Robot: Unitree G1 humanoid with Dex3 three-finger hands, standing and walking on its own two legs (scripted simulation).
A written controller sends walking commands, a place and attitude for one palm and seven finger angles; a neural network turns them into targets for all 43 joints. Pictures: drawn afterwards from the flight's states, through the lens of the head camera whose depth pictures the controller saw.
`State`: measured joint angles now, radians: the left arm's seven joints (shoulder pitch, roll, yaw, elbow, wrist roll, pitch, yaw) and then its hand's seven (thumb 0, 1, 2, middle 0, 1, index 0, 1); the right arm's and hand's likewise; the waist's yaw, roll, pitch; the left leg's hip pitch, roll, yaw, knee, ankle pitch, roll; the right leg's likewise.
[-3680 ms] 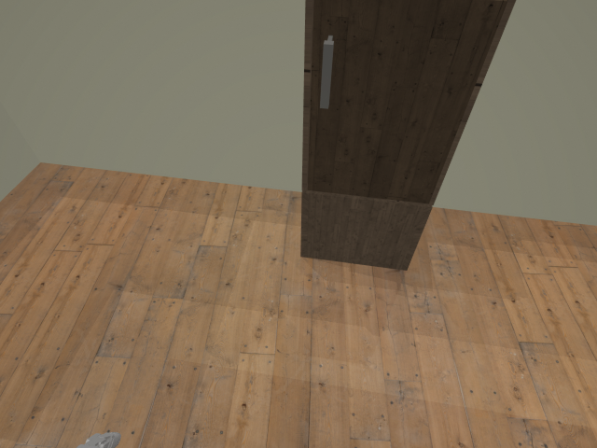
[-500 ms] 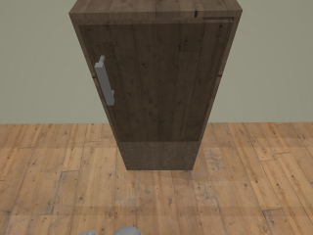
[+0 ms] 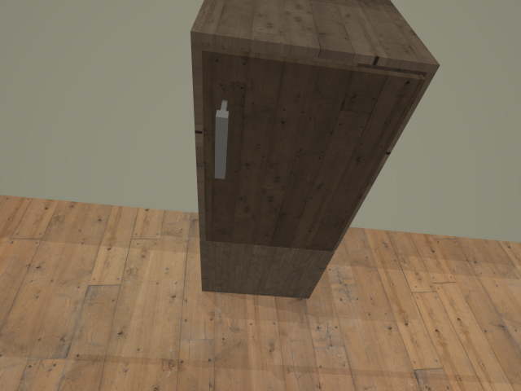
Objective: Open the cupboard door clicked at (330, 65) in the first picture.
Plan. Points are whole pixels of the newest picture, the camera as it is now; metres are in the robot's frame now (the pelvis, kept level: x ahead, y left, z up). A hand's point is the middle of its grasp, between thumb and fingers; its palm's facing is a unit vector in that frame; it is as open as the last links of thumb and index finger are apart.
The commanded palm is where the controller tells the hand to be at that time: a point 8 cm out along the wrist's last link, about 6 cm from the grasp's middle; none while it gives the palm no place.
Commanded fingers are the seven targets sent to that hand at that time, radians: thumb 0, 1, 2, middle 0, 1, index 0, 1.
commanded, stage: come to a stop and stand still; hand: left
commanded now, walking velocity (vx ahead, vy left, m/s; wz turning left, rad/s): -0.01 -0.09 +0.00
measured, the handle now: (222, 140) +0.56 +0.13 +0.05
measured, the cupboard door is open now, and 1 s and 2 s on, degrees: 0 0 0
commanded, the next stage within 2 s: look again from close up in 0.72 s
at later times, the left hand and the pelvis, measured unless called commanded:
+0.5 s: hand out of the picture -0.03 +0.09 -0.18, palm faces +0.05 -0.98 -0.19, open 7.3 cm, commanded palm none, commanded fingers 0.00 0.90 0.90 -0.20 -0.30 -0.20 -0.30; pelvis -0.03 -0.07 -0.01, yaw +1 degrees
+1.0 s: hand out of the picture -0.02 +0.11 -0.19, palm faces +0.07 -0.98 -0.19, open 7.3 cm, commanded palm none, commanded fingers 0.00 0.90 0.90 -0.20 -0.30 -0.20 -0.30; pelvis -0.01 -0.06 -0.01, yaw +2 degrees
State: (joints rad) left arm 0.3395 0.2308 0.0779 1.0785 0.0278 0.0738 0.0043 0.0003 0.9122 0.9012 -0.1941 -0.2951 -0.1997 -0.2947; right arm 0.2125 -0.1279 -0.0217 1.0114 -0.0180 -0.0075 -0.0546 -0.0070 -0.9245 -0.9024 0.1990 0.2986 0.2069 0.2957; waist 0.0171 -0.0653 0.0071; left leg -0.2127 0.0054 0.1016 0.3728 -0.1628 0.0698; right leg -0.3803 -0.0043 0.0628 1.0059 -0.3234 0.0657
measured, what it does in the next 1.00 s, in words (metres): steps on the spot: right foot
